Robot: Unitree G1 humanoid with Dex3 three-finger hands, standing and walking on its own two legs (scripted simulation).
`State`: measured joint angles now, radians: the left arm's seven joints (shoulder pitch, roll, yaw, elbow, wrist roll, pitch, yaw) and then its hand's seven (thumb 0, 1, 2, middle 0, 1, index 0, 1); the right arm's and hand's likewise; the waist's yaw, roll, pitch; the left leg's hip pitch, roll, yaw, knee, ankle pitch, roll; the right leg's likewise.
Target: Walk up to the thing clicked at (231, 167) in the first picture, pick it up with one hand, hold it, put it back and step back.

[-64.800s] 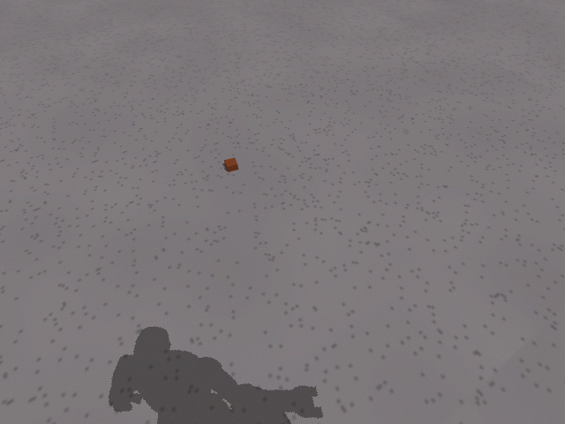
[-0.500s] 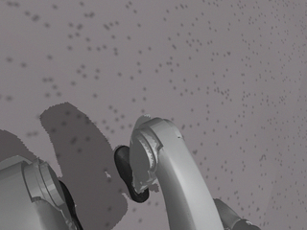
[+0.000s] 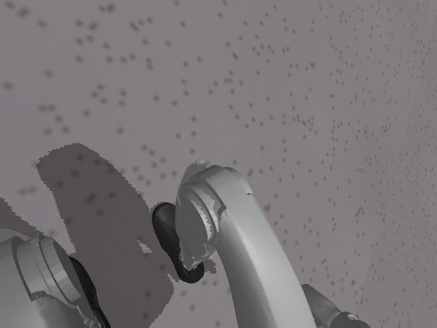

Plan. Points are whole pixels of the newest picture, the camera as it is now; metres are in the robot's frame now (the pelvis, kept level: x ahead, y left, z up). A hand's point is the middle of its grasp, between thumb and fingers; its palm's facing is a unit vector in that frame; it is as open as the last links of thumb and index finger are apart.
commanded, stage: open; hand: left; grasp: from above
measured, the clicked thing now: out of the picture +0.46 +0.40 -0.29
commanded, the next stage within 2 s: withdraw in 0.84 s
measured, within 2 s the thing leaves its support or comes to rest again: neither
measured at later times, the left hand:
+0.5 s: hand out of the picture +0.44 +0.40 -0.26, palm faces -0.33 -0.31 -0.89, open 13.0 cm
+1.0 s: hand out of the picture +0.44 +0.40 -0.26, palm faces -0.33 -0.30 -0.90, open 14.0 cm
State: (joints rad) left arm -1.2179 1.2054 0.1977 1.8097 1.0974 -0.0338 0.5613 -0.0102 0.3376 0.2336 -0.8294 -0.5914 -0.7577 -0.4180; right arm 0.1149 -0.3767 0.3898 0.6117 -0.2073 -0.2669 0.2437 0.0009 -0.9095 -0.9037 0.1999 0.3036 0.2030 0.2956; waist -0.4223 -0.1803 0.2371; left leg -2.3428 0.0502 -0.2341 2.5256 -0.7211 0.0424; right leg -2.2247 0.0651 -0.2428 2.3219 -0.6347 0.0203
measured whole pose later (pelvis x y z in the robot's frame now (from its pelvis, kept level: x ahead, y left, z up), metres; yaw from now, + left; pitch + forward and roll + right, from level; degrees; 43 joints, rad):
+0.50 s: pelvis +0.00 +0.00 +0.01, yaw -1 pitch +29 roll -17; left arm -1.22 1.23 0.19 1.78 1.08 -0.04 0.55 0.00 -0.33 0.78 -0.18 -1.04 -0.24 -0.98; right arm 0.10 -0.37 0.41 0.60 -0.21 -0.26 0.24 0.00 -0.90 -0.90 0.20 0.30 0.20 0.30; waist -0.42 -0.19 0.25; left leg -2.34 0.05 -0.24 2.51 -0.72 0.05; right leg -2.21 0.07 -0.25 2.29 -0.63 0.03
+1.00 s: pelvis +0.00 +0.00 +0.01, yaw -1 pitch +29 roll -17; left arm -1.22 1.24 0.19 1.79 1.08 -0.04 0.56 0.00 -0.49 0.94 -0.07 -1.08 -0.08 -1.06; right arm 0.09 -0.37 0.42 0.59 -0.21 -0.25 0.24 0.00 -0.90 -0.90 0.20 0.30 0.20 0.30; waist -0.43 -0.19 0.26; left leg -2.33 0.05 -0.25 2.51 -0.72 0.05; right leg -2.21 0.07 -0.25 2.29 -0.62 0.03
